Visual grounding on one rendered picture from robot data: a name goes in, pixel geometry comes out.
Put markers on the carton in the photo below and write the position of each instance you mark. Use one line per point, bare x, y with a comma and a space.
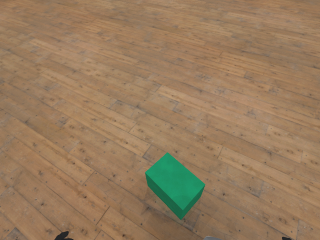
174, 184

